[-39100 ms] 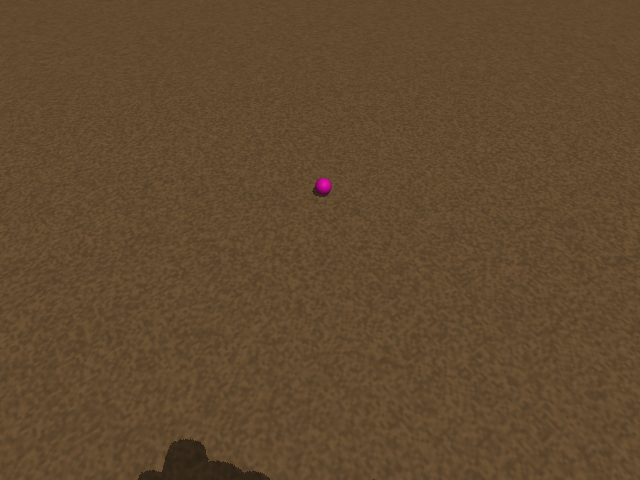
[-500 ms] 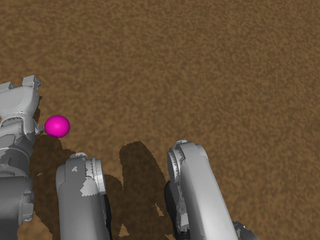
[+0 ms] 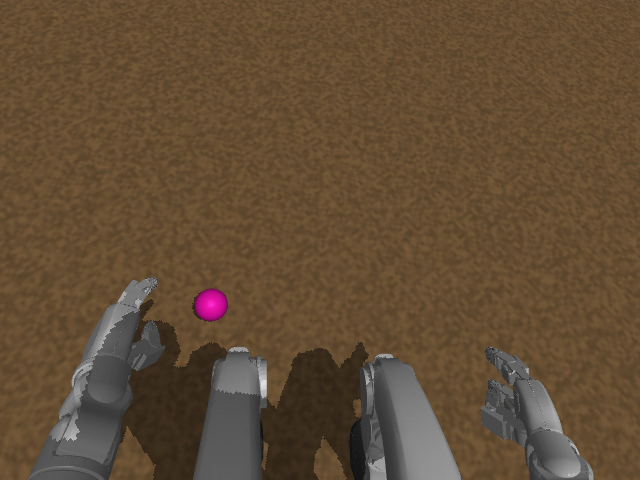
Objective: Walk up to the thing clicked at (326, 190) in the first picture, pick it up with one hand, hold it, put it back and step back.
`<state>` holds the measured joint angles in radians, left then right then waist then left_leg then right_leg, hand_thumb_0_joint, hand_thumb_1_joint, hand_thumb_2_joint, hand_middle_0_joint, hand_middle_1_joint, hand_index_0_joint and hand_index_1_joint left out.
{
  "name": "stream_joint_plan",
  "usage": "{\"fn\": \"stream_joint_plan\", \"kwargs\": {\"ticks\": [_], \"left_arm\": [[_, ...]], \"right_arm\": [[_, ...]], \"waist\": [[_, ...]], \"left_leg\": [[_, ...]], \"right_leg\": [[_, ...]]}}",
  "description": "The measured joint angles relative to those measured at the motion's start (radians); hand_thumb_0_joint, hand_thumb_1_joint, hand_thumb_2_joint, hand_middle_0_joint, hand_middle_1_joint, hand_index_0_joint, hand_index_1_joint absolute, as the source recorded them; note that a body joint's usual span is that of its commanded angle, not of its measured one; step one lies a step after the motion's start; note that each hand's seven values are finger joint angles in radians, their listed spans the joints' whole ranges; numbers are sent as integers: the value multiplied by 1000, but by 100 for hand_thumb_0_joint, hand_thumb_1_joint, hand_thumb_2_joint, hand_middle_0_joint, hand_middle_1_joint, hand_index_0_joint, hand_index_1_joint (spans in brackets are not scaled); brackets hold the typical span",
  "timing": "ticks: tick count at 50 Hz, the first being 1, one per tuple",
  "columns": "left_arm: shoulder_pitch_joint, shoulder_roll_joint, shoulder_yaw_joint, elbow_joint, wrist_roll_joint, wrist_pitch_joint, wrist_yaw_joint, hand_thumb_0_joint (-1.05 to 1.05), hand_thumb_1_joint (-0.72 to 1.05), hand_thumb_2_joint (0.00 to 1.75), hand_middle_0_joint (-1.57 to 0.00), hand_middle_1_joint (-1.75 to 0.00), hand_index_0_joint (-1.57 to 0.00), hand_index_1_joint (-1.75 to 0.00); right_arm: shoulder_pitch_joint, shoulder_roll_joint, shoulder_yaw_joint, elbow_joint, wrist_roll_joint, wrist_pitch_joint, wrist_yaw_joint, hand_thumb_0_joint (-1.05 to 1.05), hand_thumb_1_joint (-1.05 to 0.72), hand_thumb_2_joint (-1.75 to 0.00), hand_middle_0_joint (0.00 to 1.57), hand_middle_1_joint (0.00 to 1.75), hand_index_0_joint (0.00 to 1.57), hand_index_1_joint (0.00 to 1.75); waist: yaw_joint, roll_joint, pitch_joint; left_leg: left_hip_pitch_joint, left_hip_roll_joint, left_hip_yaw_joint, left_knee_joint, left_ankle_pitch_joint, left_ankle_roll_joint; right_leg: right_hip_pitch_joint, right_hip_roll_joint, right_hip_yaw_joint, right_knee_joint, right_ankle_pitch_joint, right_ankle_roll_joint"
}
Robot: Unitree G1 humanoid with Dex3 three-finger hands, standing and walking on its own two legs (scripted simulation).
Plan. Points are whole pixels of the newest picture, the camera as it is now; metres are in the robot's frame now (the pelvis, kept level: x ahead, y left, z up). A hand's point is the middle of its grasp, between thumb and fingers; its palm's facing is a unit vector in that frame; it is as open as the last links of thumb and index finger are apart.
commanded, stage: home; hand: left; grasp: from above
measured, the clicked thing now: (211, 304) +0.46 +0.24 -0.49
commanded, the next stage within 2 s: none
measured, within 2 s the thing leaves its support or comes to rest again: neither
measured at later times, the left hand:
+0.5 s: hand (102, 357) +0.24 +0.20 +0.11, palm faces +0.13 -0.97 -0.21, open 7.4 cm
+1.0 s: hand (93, 383) +0.22 +0.19 +0.13, palm faces +0.14 -0.97 -0.20, open 7.4 cm
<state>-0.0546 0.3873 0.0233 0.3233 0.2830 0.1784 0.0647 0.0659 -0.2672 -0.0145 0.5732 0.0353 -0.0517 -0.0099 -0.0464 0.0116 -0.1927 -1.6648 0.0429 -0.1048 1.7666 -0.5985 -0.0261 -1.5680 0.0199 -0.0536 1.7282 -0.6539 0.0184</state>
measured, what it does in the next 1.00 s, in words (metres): rises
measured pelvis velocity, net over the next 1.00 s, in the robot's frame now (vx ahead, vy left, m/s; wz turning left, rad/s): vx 0.08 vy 0.00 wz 0.09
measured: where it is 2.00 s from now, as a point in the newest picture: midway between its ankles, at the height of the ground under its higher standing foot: outside the picture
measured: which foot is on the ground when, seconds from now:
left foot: down 0.00-1.00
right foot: down 0.00-1.00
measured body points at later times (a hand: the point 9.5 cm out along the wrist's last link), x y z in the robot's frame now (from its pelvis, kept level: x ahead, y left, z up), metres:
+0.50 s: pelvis +0.07 +0.00 +0.17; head +0.12 +0.02 +0.61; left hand +0.23 +0.25 +0.13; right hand +0.23 -0.23 +0.09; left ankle +0.09 +0.13 -0.50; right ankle +0.07 -0.13 -0.50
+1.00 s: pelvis +0.08 +0.00 +0.18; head +0.10 +0.01 +0.63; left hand +0.21 +0.24 +0.15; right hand +0.27 -0.23 +0.12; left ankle +0.09 +0.13 -0.50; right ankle +0.07 -0.13 -0.50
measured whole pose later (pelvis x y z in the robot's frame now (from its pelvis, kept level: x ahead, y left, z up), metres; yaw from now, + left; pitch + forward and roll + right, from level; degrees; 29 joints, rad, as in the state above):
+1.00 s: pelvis +0.08 +0.00 +0.18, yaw +5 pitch +10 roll -3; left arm 0.50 0.22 0.03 -0.13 -0.05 0.46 0.02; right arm 0.27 -0.22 0.04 0.52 0.01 -0.21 -0.18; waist -0.04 0.04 -0.16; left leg -0.72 0.04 -0.07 1.02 -0.47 -0.03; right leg -0.62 0.00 -0.06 0.96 -0.51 0.01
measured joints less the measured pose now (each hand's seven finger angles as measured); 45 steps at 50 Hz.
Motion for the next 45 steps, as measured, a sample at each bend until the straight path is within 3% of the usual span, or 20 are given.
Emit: {"fn": "stream_joint_plan", "kwargs": {"ticks": [5,8,13,18,23,30,45], "left_arm": [[106,-38,1,-100,-141,78,9,1,88,90,-21,-31,-21,-31],[167,-62,3,-155,-203,122,16,1,88,90,-21,-31,-21,-31],[263,-105,18,-231,-286,190,23,1,89,90,-20,-30,-21,-30],[358,-139,33,-304,-337,233,23,1,90,90,-20,-30,-21,-30],[461,-157,32,-391,-360,263,15,1,90,90,-20,-30,-21,-30],[562,-165,19,-481,-358,283,-7,1,90,90,-20,-31,-21,-30],[559,-172,12,-460,-339,284,-42,1,90,90,-20,-31,-20,-30]], "right_arm": [[1,31,26,-24,8,-21,-30,0,-90,-90,20,30,20,30],[23,51,46,-33,12,-32,-49,1,-90,-90,20,30,20,30],[82,74,75,-35,15,-50,-93,1,-90,-90,21,30,20,30],[153,80,85,-35,11,-73,-134,1,-90,-90,21,30,20,30],[215,70,74,-47,5,-94,-163,1,-90,-90,21,30,20,30],[247,50,54,-64,-6,-124,-179,1,-90,-90,21,30,20,30],[201,44,53,-66,-27,-163,-169,1,-90,-90,21,30,20,30]], "waist": [[-2,6,7],[-6,11,9],[-15,18,12],[-24,24,17],[-27,33,14],[-17,43,6],[10,27,35]], "left_leg": [[151,-1,6,-122,14,0],[249,-1,9,-204,24,-1],[421,-1,13,-350,45,0],[591,0,20,-493,69,2],[745,3,29,-617,92,5],[886,0,39,-724,112,8],[944,-8,32,-751,123,1]], "right_leg": [[151,-5,-1,-124,16,-2],[250,-7,-2,-208,28,-3],[424,-10,-5,-362,55,-4],[596,-11,-4,-514,86,-4],[751,-11,0,-648,117,-3],[892,-15,5,-760,142,-1],[947,-22,-3,-771,140,-6]]}}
